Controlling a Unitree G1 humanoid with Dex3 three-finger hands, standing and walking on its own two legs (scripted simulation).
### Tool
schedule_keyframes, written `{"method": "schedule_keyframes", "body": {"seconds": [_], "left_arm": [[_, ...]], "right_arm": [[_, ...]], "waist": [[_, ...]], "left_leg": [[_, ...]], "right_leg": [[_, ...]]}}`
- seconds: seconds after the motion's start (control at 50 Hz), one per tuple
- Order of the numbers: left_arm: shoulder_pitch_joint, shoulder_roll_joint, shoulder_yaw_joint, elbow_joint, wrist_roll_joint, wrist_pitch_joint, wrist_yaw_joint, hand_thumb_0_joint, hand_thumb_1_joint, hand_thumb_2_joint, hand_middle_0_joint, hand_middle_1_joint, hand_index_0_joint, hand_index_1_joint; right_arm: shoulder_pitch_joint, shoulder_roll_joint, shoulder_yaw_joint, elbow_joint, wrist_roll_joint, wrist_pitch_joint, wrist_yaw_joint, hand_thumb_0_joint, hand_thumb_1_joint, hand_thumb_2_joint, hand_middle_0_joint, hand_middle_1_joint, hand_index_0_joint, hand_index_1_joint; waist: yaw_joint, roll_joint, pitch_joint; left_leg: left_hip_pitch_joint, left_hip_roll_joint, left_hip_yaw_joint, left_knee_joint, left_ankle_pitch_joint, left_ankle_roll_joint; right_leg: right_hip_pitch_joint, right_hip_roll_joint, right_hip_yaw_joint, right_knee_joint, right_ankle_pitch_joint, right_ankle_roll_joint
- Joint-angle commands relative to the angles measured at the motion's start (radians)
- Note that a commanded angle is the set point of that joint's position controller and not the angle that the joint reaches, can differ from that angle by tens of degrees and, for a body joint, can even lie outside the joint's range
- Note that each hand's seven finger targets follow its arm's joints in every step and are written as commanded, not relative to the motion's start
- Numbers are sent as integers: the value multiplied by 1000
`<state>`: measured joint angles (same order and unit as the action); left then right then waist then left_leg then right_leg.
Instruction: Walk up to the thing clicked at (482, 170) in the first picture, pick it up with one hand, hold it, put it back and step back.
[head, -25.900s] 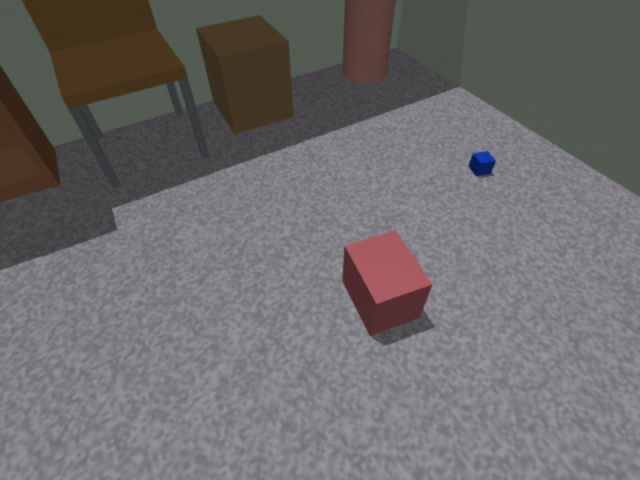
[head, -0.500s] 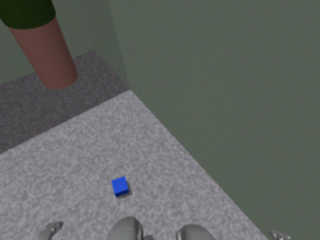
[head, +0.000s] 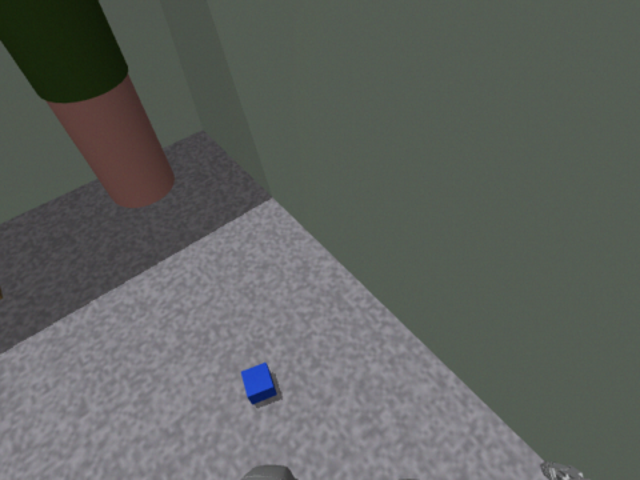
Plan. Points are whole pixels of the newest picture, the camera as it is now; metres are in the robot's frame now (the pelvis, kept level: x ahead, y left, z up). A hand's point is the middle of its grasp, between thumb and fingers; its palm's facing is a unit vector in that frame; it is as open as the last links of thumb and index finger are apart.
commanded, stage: walk up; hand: left
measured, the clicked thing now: (259, 383) +0.44 +0.24 -0.72
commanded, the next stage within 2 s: none
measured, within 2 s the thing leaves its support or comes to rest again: neither
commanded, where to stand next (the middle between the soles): +0.07 +0.00 m, yaw +2 degrees
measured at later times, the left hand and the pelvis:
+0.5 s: hand out of the picture +0.07 +0.26 -0.13, palm faces +0.03 -0.94 -0.34, open 7.4 cm; pelvis +0.00 +0.00 +0.02, yaw +2 degrees
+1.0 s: hand out of the picture +0.07 +0.26 -0.13, palm faces +0.08 -0.94 -0.34, open 7.4 cm; pelvis +0.01 +0.00 +0.02, yaw +4 degrees
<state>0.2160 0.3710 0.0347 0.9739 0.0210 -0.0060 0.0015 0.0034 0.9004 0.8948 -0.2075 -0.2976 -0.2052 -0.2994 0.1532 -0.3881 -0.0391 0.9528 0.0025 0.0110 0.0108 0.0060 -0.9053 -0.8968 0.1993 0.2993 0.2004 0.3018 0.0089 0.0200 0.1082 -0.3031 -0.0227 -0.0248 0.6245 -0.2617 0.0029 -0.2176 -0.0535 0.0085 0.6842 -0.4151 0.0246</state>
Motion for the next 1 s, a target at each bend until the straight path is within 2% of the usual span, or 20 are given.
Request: {"method": "schedule_keyframes", "body": {"seconds": [0.0,0.02,0.04,0.06,0.08,0.1,0.14,0.18,0.24,0.3,0.38,0.48,0.56,0.68,0.76,0.82,0.9,0.98], "left_arm": [[-22,185,39,-77,-25,-22,15,0,900,900,-200,-300,-200,-300],[-23,194,38,-55,-18,-23,19,0,900,900,-200,-300,-200,-300],[-39,201,37,-45,-12,-25,18,0,900,900,-200,-300,-200,-300],[-51,212,39,-45,-10,-30,13,0,900,900,-200,-300,-200,-300],[-62,225,41,-45,-10,-33,10,0,900,900,-200,-300,-200,-300],[-85,244,42,-50,-7,-34,8,0,900,900,-200,-300,-200,-300],[-124,237,37,-41,-8,-30,6,0,900,900,-200,-300,-200,-300],[-137,220,34,-26,-9,-31,4,0,900,900,-200,-300,-200,-300],[-147,220,35,-2,-6,-32,0,0,900,900,-200,-300,-200,-300],[-152,213,36,11,-8,-32,-2,0,900,900,-200,-300,-200,-300],[-157,206,34,34,-9,-35,-3,0,900,900,-200,-300,-200,-300],[-163,211,37,51,-10,-38,1,0,900,900,-200,-300,-200,-300],[-164,212,39,61,-12,-34,6,0,900,900,-200,-300,-200,-300],[-169,204,36,68,-14,-26,8,0,900,900,-200,-300,-200,-300],[-165,204,36,77,-14,-26,8,0,900,900,-200,-300,-200,-300],[-160,202,36,79,-13,-24,9,0,900,900,-200,-300,-200,-300],[-167,202,36,78,-7,-23,7,0,900,900,-200,-300,-200,-300],[-164,196,38,79,-7,-24,6,0,900,900,-200,-300,-200,-300]], "right_arm": [[-30,-239,-48,-50,-9,-56,-13,0,-900,-900,200,300,200,300],[-52,-239,-47,-49,-5,-53,-9,0,-900,-900,200,300,200,300],[-75,-228,-40,-41,-5,-47,-6,0,-900,-900,200,300,200,300],[-85,-204,-27,-39,-5,-43,-4,0,-900,-900,200,300,200,300],[-89,-194,-22,-33,-7,-41,-3,0,-900,-900,200,300,200,300],[-74,-192,-21,-17,-8,-40,-3,0,-900,-900,200,300,200,300],[-67,-196,-21,12,-11,-40,1,0,-900,-900,200,300,200,300],[-72,-191,-15,23,-13,-42,5,0,-900,-900,200,300,200,300],[-78,-186,-11,36,-13,-42,7,0,-900,-900,200,300,200,300],[-66,-188,-7,56,-16,-47,4,0,-900,-900,200,300,200,300],[-72,-187,-6,67,-14,-50,0,0,-900,-900,200,300,200,300],[-59,-180,-5,82,-10,-50,-5,0,-900,-900,200,300,200,300],[-65,-175,-6,82,-7,-41,-7,0,-900,-900,200,300,200,300],[-83,-178,-10,89,-11,-34,-11,0,-900,-900,200,300,200,300],[-86,-174,-8,93,-10,-33,-12,0,-900,-900,200,300,200,300],[-101,-173,-7,90,-11,-32,-11,0,-900,-900,200,300,200,300],[-114,-180,-9,89,-13,-31,-10,0,-900,-900,200,300,200,300],[-114,-174,-9,92,-14,-34,-10,0,-900,-900,200,300,200,300]], "waist": [[27,-8,-207],[32,12,-191],[35,13,-167],[32,1,-148],[23,12,-121],[6,8,-109],[-6,21,-80],[-1,11,-66],[0,-7,-38],[0,4,-65],[0,22,-96],[-6,-10,-145],[-6,-28,-152],[-4,-15,-131],[-3,-15,-142],[1,-1,-130],[-2,12,-122],[-1,14,-128]], "left_leg": [[196,232,-284,-141,330,158],[111,251,-315,-180,235,163],[53,214,-264,-194,158,129],[25,155,-182,-183,116,81],[17,103,-131,-164,71,50],[30,80,-111,-167,29,34],[52,89,-135,-214,-45,31],[31,113,-171,-251,-44,40],[0,110,-170,-281,-97,34],[12,117,-171,-297,-71,32],[33,117,-167,-288,35,28],[99,109,-123,-229,261,26],[124,104,-106,-200,335,28],[125,112,-126,-223,314,31],[123,110,-127,-227,346,30],[106,111,-140,-241,318,30],[90,106,-154,-267,229,29],[78,105,-163,-273,243,29]], "right_leg": [[-53,3,10,-37,183,-38],[12,-2,27,-97,82,-49],[57,-13,50,-181,50,-61],[72,-38,73,-246,46,-72],[44,-65,108,-286,43,-89],[17,-85,130,-299,29,-101],[-25,-77,105,-311,-32,-99],[0,-46,65,-327,-17,-84],[20,-46,67,-362,-19,-78],[59,-45,57,-361,24,-76],[102,-49,43,-376,95,-69],[133,-68,33,-385,233,-63],[135,-70,9,-379,300,-56],[121,-65,-5,-380,249,-55],[153,-67,-8,-377,279,-51],[157,-62,-18,-381,256,-47],[153,-64,-16,-388,194,-49],[173,-62,-21,-391,191,-48]]}}
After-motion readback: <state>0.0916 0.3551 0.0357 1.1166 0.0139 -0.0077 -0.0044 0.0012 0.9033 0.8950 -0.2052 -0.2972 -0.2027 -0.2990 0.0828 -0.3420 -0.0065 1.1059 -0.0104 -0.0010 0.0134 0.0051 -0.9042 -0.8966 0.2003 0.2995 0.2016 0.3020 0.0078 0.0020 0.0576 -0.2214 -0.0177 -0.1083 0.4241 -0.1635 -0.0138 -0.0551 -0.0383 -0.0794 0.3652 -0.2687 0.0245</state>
